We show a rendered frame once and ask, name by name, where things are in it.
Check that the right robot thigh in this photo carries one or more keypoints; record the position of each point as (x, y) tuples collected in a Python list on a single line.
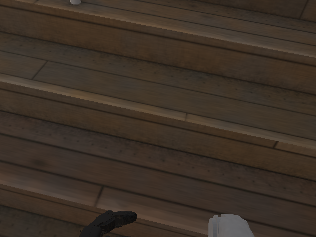
[(228, 225)]

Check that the robot left hand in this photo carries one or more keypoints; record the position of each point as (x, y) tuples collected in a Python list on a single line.
[(108, 221)]

